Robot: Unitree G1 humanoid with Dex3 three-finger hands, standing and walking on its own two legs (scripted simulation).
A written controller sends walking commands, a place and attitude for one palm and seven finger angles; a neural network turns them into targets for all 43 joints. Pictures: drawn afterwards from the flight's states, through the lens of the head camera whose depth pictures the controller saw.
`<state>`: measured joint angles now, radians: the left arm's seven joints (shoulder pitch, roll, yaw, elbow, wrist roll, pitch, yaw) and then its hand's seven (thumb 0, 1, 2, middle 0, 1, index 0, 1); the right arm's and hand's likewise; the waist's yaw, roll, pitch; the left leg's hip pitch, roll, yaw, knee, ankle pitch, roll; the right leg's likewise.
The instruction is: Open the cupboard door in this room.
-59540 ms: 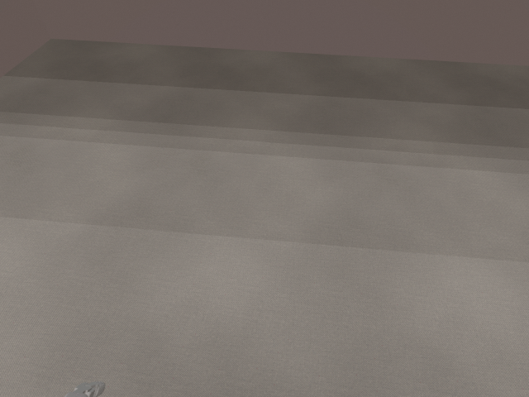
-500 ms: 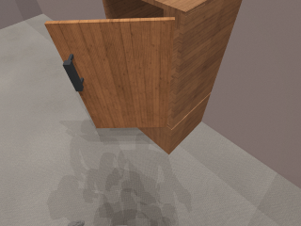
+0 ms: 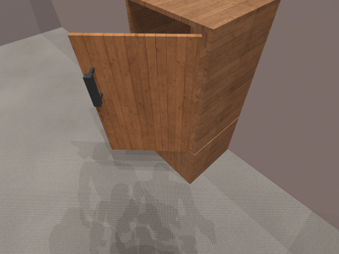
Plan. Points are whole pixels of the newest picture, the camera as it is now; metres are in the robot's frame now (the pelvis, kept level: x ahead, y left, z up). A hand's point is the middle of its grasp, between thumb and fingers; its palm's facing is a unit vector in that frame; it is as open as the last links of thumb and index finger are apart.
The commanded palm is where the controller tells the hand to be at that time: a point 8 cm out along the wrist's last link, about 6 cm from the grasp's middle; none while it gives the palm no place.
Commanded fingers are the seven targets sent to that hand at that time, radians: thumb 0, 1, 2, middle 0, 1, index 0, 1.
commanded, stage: look again from close up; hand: left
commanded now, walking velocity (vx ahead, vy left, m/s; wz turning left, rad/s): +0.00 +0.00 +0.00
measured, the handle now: (95, 87) +0.62 +0.30 +0.03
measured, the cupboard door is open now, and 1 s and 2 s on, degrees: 45 45 45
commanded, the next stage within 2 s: shuffle to correct the standing spot in 0.40 s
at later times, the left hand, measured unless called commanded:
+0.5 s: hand out of the picture +0.01 +0.24 -0.16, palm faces +0.00 -0.96 -0.28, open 7.4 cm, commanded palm none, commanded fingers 0.00 0.90 0.90 -0.20 -0.30 -0.20 -0.30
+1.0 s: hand out of the picture -0.01 +0.22 -0.17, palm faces -0.01 -0.99 -0.12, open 7.4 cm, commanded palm none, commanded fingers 0.00 0.90 0.90 -0.20 -0.30 -0.20 -0.30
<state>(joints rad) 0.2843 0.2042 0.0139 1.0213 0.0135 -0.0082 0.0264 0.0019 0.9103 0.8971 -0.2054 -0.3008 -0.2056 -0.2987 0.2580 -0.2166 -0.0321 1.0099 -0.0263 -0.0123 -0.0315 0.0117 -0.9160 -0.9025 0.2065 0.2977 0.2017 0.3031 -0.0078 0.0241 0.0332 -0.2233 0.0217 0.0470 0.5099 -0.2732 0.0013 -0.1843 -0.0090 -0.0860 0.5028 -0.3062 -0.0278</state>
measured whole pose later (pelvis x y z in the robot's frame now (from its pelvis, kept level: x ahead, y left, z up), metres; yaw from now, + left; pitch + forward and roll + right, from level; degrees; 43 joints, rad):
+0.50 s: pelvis -0.05 +0.02 +0.00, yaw +0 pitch -3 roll +0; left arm 0.24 0.28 -0.01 1.02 0.02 0.01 0.01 0.00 0.90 0.90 -0.20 -0.30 -0.20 -0.30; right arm 0.22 -0.28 0.00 1.02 -0.03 0.00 0.00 0.01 -0.91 -0.90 0.21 0.30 0.20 0.30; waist 0.00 0.00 -0.01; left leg -0.22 -0.01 0.06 0.43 -0.17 0.03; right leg -0.18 -0.03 -0.08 0.43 -0.20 0.00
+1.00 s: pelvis +0.00 +0.07 +0.01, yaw -2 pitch -1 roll -1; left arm 0.35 0.11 0.02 1.07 0.02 0.02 0.01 0.01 0.90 0.90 -0.20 -0.30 -0.20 -0.30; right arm 0.45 -0.12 -0.01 1.11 -0.03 -0.02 -0.02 0.01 -0.91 -0.90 0.20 0.30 0.20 0.30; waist -0.03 -0.01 0.02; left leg -0.16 -0.05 0.11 0.40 -0.23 0.11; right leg -0.35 -0.07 -0.09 0.79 -0.42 -0.02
